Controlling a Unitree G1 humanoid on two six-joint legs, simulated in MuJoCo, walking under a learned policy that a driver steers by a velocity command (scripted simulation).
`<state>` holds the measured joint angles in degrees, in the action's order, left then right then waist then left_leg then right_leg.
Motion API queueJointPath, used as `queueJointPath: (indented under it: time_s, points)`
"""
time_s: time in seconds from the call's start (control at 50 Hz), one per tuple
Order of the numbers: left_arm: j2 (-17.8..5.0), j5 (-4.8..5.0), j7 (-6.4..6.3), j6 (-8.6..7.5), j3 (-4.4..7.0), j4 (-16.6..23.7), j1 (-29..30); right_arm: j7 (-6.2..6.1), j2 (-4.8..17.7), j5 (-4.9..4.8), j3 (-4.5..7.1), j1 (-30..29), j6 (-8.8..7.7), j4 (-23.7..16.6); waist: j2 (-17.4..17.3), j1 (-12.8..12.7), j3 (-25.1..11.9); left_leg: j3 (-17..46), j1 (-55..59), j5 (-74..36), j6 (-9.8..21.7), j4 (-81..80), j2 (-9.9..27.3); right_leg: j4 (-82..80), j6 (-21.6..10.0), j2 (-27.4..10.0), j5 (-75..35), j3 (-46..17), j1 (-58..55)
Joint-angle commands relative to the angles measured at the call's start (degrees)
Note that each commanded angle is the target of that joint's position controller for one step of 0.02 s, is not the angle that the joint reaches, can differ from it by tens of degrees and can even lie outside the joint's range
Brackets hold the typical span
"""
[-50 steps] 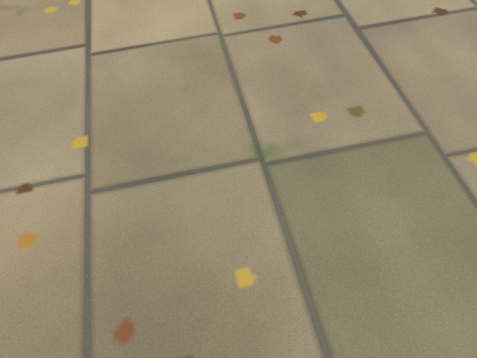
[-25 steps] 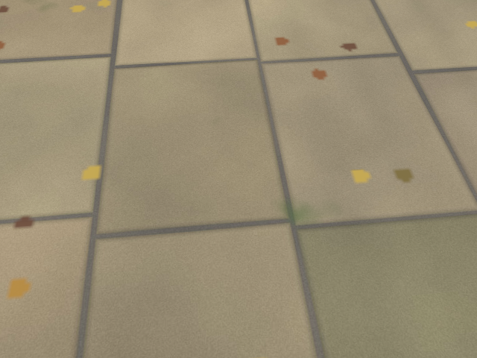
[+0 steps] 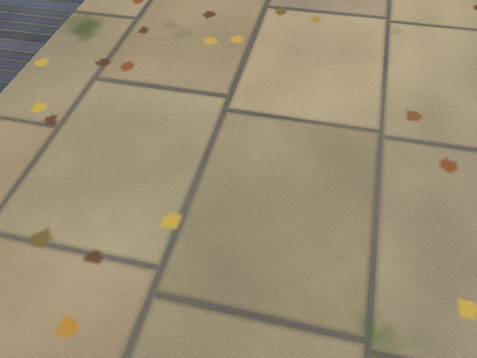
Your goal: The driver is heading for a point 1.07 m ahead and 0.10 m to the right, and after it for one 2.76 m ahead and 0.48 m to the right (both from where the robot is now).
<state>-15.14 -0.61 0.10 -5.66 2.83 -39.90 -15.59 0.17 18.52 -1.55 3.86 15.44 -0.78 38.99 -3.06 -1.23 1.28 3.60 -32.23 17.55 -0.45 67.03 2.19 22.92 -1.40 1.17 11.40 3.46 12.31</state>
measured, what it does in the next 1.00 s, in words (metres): walks ahead: left foot, then right foot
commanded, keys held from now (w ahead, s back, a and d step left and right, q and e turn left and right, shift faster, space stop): w+q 0.12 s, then w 0.08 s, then w+e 0.80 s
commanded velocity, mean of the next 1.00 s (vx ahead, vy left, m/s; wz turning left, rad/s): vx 0.50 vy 0.00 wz -0.14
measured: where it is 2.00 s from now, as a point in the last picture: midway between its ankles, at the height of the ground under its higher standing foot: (304, 198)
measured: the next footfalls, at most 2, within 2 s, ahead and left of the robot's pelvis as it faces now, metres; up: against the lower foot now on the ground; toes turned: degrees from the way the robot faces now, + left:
left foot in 0.30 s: +0.32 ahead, +0.17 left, +0.00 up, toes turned +10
right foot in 0.84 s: +0.62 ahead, -0.07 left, +0.00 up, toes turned -10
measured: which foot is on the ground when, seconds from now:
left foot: up 0.00-0.28, down 0.30-0.84, up 0.86-1.00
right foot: down 0.00-0.32, up 0.34-0.82, down 0.84-1.00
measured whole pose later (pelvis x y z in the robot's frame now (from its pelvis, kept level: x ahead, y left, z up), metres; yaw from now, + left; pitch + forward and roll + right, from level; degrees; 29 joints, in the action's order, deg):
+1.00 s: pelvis +0.54 +0.01 -0.01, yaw -13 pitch +1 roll +0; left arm -16.9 0.7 2.0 -2.8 4.2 -40.6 -13.8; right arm -0.2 16.8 -0.5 3.3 11.0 -6.1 43.4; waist -0.6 -0.6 4.1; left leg 2.4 -24.8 21.4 0.0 67.9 3.4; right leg 28.4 -6.0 5.4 9.8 0.0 19.3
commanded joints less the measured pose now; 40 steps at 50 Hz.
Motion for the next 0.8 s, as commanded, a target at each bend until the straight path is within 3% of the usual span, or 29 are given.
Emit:
queueJointPath:
  time_s: [0.02, 0.12, 0.16, 0.22, 0.26, 0.28, 0.3, 0.32, 0.34, 0.36, 0.38, 0.4, 0.42, 0.44, 0.48, 0.56, 0.64, 0.74, 0.8]
  points:
    - [-7.88, 0.24, -0.16, -1.12, 2.32, 1.65, 0.51, 0.26, 1.57, 0.38, 0.44, -2.58, -0.2, -5.41, 8.32, -0.14, 0.69, 2.19, -9.7, -3.87, -0.87, -4.22, 3.67, -13.29, -9.59, -16.02, -9.75, -11.64, -6.53]
    - [-10.34, 0.51, -0.52, -0.34, 3.0, -0.8, 0.25, 1.77, 0.26, 0.31, -0.33, -9.37, -1.02, -6.71, 6.65, -2.13, 1.6, -0.74, -7.77, -16.74, -0.37, -20.08, 3.44, -13.79, -8.25, -15.05, -15.22, -2.06, -9.01]
    - [-11.02, 1.06, -0.47, 0.01, 3.09, -2.39, -2.09, 2.35, -0.69, 0.31, -0.83, -13.17, -1.42, -7.84, 5.83, -3.48, 2.61, -2.31, -5.47, -17.88, 0.6, -25.46, 2.54, -13.98, -8.0, -15.31, -15.39, -0.38, -9.58]
    - [-12.21, 2.26, -0.03, 0.77, 3.38, -4.85, -4.95, 2.9, -0.31, 0.25, -0.88, -16.63, -1.77, -9.52, 5.8, -3.5, 4.01, -3.45, -3.59, -13.36, 2.91, -30.94, 1.03, -12.93, -7.96, -17.33, -19.34, -0.18, -13.39]
    - [-13.64, 3.02, 0.02, 1.52, 3.53, -6.17, -5.09, 2.93, 1.49, 0.76, -0.12, -15.34, -2.01, -9.83, 7.22, -0.75, 2.51, -5.54, 1.69, -7.74, 5.07, -34.18, -1.28, -7.91, -7.61, -17.99, -34.16, -0.45, -15.93]
    - [-14.18, 3.24, -0.06, 1.9, 3.44, -6.75, -4.63, 2.7, 3.35, 1.05, 0.88, -10.13, -2.12, -8.51, 7.81, 2.92, -0.97, -6.97, 10.01, -8.31, 6.47, -36.67, -2.94, -1.35, -6.71, -16.96, -43.05, 0.44, -15.56]
    - [-13.36, 3.23, -0.2, 2.06, 2.84, -7.13, -4.49, 2.15, 6.05, 1.12, 2.38, -0.96, -2.14, -5.61, 7.25, 7.78, -6.25, -7.78, 24.09, -12.74, 8.05, -39.12, -4.09, 8.95, -5.13, -14.48, -44.97, 2.21, -10.81]
    - [-10.25, 1.72, -0.21, 1.65, 1.37, -5.88, -4.64, 1.04, 10.58, 1.7, 3.82, 9.23, -1.73, -3.46, 2.59, 11.66, -14.37, 3.29, 43.54, -16.48, 11.1, -35.98, 5.93, 26.22, -2.78, -11.43, -26.18, 2.42, 3.26]
    - [-3.08, 1.14, 0.45, 0.73, -0.85, -4.49, -11.43, 0.6, 14.71, 2.23, 3.96, 9.33, -1.78, -3.54, -11.28, 6.14, -23.24, 31.3, 57.68, -7.42, 19.72, -41.46, 21.57, 45.76, 0.63, -1.01, 21.42, -1.95, 22.63]
    - [-9.84, 2.84, 0.55, -0.05, 0.9, -5.45, -6.39, 0.68, 9.41, 2.12, 2.76, 9.41, -2.17, -4.08, -4.56, 9.94, -23.23, 34.04, 53.71, -4.18, 18.61, -46.29, 21.47, 51.75, 0.49, -1.77, 22.97, -11.14, 26.37]
    - [-11.39, 4.1, 0.59, -0.23, 1.67, -3.31, -1.88, 0.71, 7.42, 1.85, 1.96, 6.55, -2.55, -3.07, -4.42, 8.72, -13.45, 23.79, 46.74, -6.92, 16.05, -47.57, 19.4, 51.82, 0.19, -4.19, 18.34, -9.95, 30.47]
    - [-10.24, 3.43, 0.23, -0.18, 1.47, -3.07, -0.1, 0.84, 5.55, 1.53, 1.42, 3.18, -2.94, -2.51, -1.99, 6.49, -8.66, 17.29, 39.51, -10.47, 14.37, -49.08, 16.7, 48.77, 0.36, -6.71, 13.3, -8.63, 29.54]
    - [-9.65, 2.38, 0.02, 0.24, 1.68, -3.3, 0.12, 1.05, 3.61, 1.65, 1.0, 0.16, -3.32, -2.3, -2.11, 4.49, -5.55, 12.65, 33.66, -12.67, 13.39, -51.1, 14.62, 46.27, 0.8, -8.19, 9.61, -8.38, 27.64]
    - [-8.85, 2.34, 0.03, 1.16, 1.78, -4.16, -2.2, 1.17, 2.19, 2.04, 0.69, -1.77, -3.9, -2.27, -3.12, 2.41, -4.58, 8.97, 29.3, -13.71, 12.73, -53.59, 13.21, 45.38, 1.12, -9.4, 6.4, -9.03, 23.74]
    - [-6.24, 2.6, -0.09, 2.74, 1.48, -5.07, -4.32, 1.19, 1.65, 2.2, 0.94, -3.19, -5.22, -1.15, -2.11, 0.66, -3.29, 4.72, 24.9, -15.97, 13.16, -57.38, 12.93, 44.51, 1.95, -9.66, 3.6, -8.99, 21.08]
    - [-4.9, 2.18, -0.23, 3.67, 1.42, -3.35, 0.15, 0.28, 2.72, 2.74, 1.55, -2.77, -6.0, 1.65, -0.33, 0.66, 1.06, -3.89, 24.49, -20.77, 12.08, -59.99, 12.02, 36.53, 3.11, -9.39, -5.31, -10.53, 26.48]
    - [-3.32, 1.81, 1.28, 3.09, 0.56, -1.15, 6.97, -0.51, 4.75, 2.3, 2.05, -1.54, -5.49, 3.18, 0.77, 3.05, 3.18, -10.44, 26.35, -21.4, 10.53, -60.94, 11.24, 22.68, 2.23, -8.36, -15.2, -6.53, 25.31]
    - [-3.48, 1.79, 3.11, 3.15, 0.24, 3.24, 14.4, -0.88, 7.01, 0.83, 2.98, 2.62, -3.55, 5.88, 1.34, 5.37, 5.42, -13.39, 36.41, -26.42, 9.38, -57.32, 14.48, 14.63, -0.82, -7.3, -10.53, -2.79, 28.63]
    - [-5.75, 1.82, 3.66, 3.6, 1.48, 4.34, 11.55, -1.36, 9.32, 0.29, 3.58, 1.44, -2.17, 5.8, -1.26, 2.16, 1.1, -15.64, 39.63, -50.92, 7.4, -47.13, 14.56, 14.06, -4.01, -2.51, -2.23, 1.99, 20.79]
Velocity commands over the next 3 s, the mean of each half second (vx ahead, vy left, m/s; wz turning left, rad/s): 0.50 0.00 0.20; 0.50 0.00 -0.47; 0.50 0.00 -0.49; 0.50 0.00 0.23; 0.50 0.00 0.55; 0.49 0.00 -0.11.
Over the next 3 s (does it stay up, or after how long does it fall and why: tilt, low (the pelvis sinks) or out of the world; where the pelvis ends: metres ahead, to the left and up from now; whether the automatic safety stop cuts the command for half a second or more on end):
stays up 1.61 -0.22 -0.01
